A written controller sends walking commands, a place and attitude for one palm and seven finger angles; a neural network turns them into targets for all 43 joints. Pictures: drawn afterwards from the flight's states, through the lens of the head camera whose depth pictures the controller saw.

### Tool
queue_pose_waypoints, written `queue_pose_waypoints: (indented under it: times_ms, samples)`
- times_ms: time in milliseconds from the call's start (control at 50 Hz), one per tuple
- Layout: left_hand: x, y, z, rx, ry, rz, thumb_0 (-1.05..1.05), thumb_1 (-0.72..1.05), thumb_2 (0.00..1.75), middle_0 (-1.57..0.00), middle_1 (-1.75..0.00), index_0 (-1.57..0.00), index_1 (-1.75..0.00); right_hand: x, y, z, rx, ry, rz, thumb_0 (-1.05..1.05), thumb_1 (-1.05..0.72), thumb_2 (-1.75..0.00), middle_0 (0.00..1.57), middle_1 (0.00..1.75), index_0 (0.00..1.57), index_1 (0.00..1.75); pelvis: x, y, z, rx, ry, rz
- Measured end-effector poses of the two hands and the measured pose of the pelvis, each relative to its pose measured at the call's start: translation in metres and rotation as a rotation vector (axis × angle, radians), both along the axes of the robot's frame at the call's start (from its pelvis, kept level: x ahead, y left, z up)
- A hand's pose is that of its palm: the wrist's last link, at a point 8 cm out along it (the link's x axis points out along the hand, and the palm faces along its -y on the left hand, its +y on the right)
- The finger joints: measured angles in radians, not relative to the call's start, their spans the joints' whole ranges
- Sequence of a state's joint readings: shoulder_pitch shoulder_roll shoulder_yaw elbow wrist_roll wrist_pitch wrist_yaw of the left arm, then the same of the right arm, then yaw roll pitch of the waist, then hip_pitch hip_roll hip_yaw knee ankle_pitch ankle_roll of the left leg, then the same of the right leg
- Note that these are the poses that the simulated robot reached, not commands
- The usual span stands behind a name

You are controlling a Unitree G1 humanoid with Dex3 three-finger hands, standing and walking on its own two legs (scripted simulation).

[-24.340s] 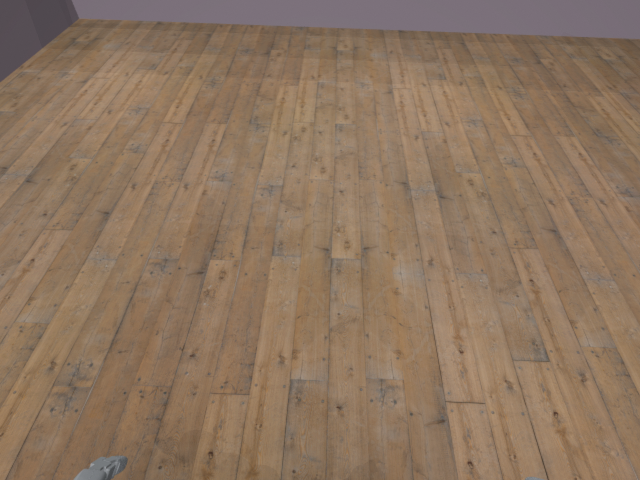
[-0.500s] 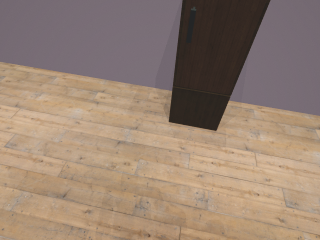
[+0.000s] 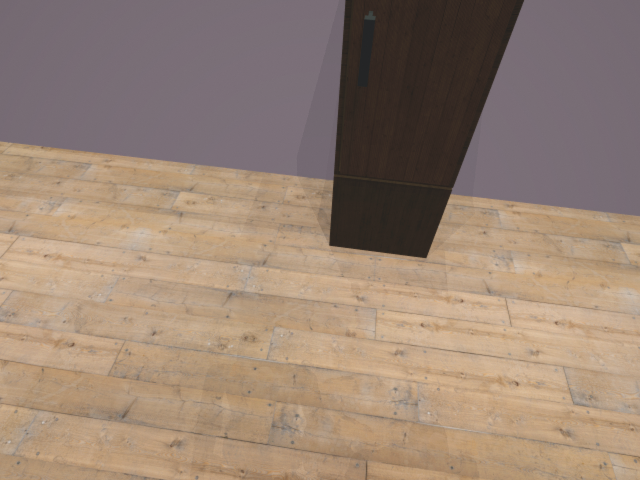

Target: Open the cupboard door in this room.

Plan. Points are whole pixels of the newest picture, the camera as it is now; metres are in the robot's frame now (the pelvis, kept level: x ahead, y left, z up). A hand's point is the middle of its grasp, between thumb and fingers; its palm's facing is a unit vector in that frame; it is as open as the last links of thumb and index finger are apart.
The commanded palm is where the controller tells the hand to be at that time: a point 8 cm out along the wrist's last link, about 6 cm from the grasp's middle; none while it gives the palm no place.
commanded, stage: stand and wait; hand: left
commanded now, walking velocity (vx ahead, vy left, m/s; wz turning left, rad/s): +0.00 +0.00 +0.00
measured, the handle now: (366, 49) +1.05 -0.05 +0.06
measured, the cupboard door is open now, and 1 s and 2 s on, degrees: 0 0 0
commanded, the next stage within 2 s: look at it before walking up in 0.02 s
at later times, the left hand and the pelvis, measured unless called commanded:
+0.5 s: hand out of the picture -0.02 +0.15 -0.18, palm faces +0.04 -0.99 -0.16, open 7.3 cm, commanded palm none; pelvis +0.01 -0.01 +0.00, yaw +0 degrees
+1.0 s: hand out of the picture +0.01 +0.17 -0.19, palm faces -0.07 -0.97 -0.23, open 7.4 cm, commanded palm none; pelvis -0.01 -0.02 -0.02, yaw -8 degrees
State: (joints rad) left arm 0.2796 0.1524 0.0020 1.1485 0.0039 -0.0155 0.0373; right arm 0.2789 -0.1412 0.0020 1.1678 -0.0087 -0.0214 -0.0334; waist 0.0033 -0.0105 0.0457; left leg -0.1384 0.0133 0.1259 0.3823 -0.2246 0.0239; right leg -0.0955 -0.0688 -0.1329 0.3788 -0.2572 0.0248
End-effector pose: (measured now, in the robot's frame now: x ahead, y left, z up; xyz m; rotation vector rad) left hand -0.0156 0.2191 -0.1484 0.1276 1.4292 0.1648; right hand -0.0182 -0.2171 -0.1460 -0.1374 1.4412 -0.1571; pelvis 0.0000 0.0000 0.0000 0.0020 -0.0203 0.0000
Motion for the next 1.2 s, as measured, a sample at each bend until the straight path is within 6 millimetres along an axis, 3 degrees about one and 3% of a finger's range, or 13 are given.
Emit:
queue_pose_waypoints:
  times_ms: [140, 280, 600, 800, 920, 1020, 1140, 1200]
  samples:
    - [0.017, 0.003, 0.002, 0.015, -0.028, -0.017, 0.0, 0.91, 0.9, -0.19, -0.3, -0.2, -0.3, -0.016, 0.014, -0.004, 0.039, 0.04, -0.029, 0.0, -0.91, -0.9, 0.2, 0.3, 0.2, 0.3, 0.003, 0.0, 0.0, 0.002, 0.0, -0.003]
    - [0.016, -0.003, 0.001, 0.007, -0.02, -0.018, 0.01, 0.92, 0.9, -0.19, -0.3, -0.2, -0.3, -0.012, 0.017, -0.004, 0.049, 0.029, -0.038, 0.01, -0.91, -0.9, 0.2, 0.3, 0.2, 0.3, 0.004, -0.002, -0.001, 0.003, 0.002, -0.006]
    - [-0.012, -0.022, -0.002, -0.03, 0.042, 0.006, 0.0, 0.91, 0.9, -0.2, -0.3, -0.2, -0.3, 0.011, -0.007, 0.0, -0.002, -0.02, -0.014, 0.01, -0.92, -0.9, 0.2, 0.3, 0.2, 0.3, 0.005, -0.008, 0.0, 0.002, 0.002, -0.006]
    - [-0.008, -0.017, -0.001, -0.009, 0.04, -0.004, 0.0, 0.91, 0.9, -0.2, -0.3, -0.2, -0.3, 0.018, -0.018, -0.001, -0.017, -0.039, -0.017, 0.01, -0.92, -0.9, 0.2, 0.3, 0.2, 0.3, 0.002, -0.012, -0.001, 0.0, 0.003, -0.024]
    - [0.008, -0.007, -0.004, 0.01, 0.044, -0.054, 0.0, 0.91, 0.9, -0.2, -0.3, -0.2, -0.3, 0.015, -0.025, -0.009, -0.027, -0.064, -0.083, 0.01, -0.92, -0.9, 0.2, 0.3, 0.2, 0.3, -0.007, -0.014, -0.009, 0.003, 0.013, -0.085]
    - [0.037, 0.0, -0.006, 0.055, 0.001, -0.12, 0.0, 0.91, 0.9, -0.2, -0.3, -0.2, -0.3, 0.009, -0.039, -0.019, -0.028, -0.102, -0.137, 0.01, -0.91, -0.9, 0.21, 0.3, 0.2, 0.3, -0.016, -0.022, -0.018, 0.026, 0.02, -0.147]
    - [0.077, -0.012, 0.0, 0.112, -0.122, -0.195, 0.0, 0.91, 0.9, -0.19, -0.3, -0.2, -0.3, 0.007, -0.069, -0.04, -0.005, -0.126, -0.175, 0.01, -0.91, -0.9, 0.21, 0.3, 0.2, 0.3, -0.016, -0.045, -0.032, 0.021, 0.023, -0.203]
    - [0.082, -0.023, 0.008, 0.113, -0.138, -0.209, 0.0, 0.91, 0.9, -0.19, -0.3, -0.2, -0.3, 0.021, -0.083, -0.031, -0.009, -0.147, -0.175, 0.01, -0.91, -0.9, 0.2, 0.3, 0.2, 0.3, -0.012, -0.052, -0.024, 0.018, 0.023, -0.232]
